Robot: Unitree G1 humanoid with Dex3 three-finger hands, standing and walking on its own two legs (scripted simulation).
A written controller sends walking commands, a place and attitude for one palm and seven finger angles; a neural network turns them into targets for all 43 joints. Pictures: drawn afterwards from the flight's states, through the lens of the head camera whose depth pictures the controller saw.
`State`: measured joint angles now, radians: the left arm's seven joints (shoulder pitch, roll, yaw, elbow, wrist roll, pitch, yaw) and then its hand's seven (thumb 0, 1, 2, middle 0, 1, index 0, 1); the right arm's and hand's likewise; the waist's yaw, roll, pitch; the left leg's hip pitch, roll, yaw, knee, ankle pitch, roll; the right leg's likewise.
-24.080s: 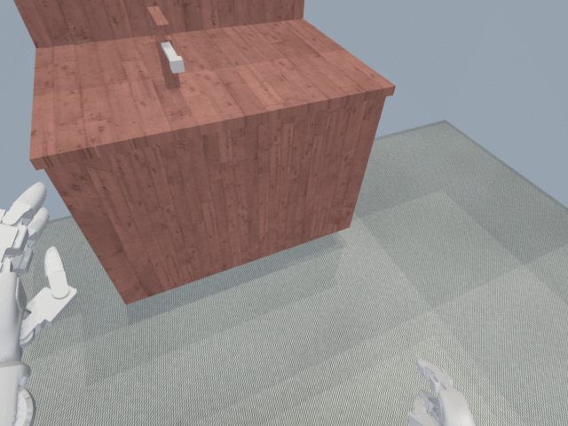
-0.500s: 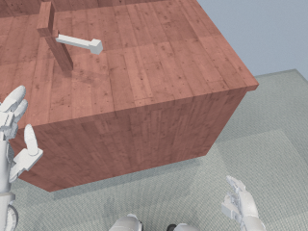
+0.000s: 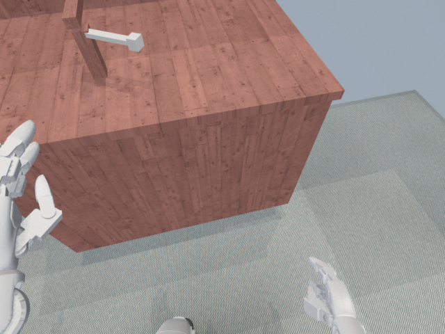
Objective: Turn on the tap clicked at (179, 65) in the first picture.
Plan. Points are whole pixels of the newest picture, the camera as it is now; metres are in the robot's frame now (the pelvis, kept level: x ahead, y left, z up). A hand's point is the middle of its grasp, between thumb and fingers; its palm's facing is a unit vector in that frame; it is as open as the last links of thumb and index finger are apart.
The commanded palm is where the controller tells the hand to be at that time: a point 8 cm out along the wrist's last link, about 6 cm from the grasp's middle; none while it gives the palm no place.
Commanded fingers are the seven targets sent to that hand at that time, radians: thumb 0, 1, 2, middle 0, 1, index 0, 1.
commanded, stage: stop stepping back and stand still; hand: left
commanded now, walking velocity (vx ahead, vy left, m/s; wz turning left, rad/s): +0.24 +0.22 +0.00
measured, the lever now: (135, 42) +0.67 +0.26 +0.12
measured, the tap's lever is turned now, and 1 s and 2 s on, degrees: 58 58 58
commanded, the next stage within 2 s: stand and check the lever's angle in 0.82 s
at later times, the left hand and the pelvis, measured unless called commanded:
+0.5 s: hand out of the picture +0.09 +0.24 +0.17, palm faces +0.50 -0.74 -0.46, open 7.4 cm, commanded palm +0.05 +0.27 +0.18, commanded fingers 0.00 0.90 0.90 -0.20 -0.30 -0.20 -0.30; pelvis -0.09 -0.03 -0.01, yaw +5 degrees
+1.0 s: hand out of the picture +0.09 +0.23 +0.15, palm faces +0.50 -0.76 -0.42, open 7.4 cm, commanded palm +0.03 +0.25 +0.18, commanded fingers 0.00 0.90 0.90 -0.20 -0.30 -0.20 -0.30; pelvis -0.11 -0.04 +0.00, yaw +5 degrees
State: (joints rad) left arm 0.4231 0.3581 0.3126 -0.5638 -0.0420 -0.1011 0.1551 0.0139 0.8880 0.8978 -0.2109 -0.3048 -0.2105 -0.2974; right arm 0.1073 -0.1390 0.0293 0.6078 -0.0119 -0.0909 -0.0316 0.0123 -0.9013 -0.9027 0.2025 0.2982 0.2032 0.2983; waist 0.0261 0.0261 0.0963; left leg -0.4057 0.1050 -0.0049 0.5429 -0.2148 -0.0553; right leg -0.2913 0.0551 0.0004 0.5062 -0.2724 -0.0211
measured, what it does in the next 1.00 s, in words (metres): walks backwards: left foot, then left foot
